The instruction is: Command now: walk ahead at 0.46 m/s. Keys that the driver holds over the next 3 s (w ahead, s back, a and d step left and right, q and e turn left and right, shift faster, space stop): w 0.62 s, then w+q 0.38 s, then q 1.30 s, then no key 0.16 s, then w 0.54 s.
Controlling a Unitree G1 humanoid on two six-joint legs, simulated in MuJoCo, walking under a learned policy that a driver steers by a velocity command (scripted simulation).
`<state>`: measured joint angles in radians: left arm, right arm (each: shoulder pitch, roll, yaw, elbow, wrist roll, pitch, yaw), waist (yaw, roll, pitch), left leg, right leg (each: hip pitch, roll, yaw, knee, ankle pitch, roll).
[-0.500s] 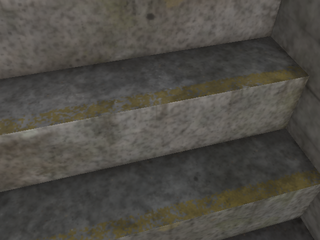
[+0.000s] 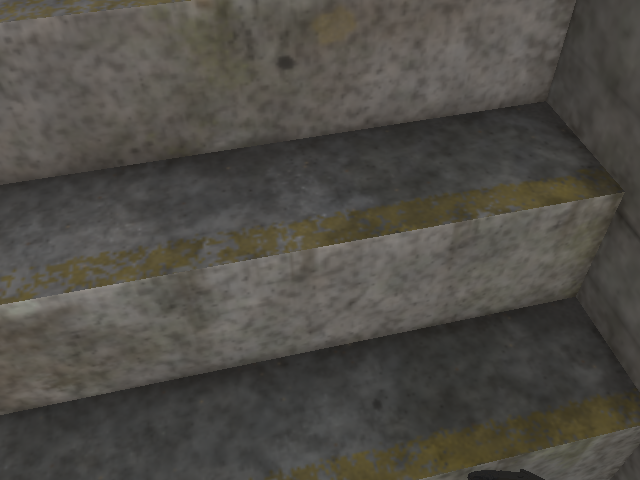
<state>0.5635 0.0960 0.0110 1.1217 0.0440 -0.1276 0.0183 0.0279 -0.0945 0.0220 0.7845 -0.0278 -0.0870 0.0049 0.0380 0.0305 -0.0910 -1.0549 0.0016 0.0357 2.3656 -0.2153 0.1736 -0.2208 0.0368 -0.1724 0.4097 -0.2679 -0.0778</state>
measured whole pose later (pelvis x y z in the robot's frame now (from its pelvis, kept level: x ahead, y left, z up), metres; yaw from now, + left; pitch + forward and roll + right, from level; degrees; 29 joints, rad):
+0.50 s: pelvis +0.04 +0.02 -0.01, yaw +0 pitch +6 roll +0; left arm 0.26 0.22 0.11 0.76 0.01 -0.07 0.06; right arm 0.08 -0.22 -0.03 0.88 -0.06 -0.08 -0.02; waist 0.10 -0.03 -0.05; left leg -0.02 -0.02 0.10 0.33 -0.41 0.04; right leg -0.93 0.11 0.13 1.91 -0.53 -0.08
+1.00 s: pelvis +0.10 -0.01 +0.05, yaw +3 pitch +11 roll +1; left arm 0.30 0.29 0.08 0.91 0.03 -0.13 0.05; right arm -0.05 -0.22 0.00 0.60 -0.01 0.00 -0.03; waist 0.02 -0.01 -0.04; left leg -0.50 -0.11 0.04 1.14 -0.43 0.08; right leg -0.23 -0.09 -0.11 0.47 0.10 -0.06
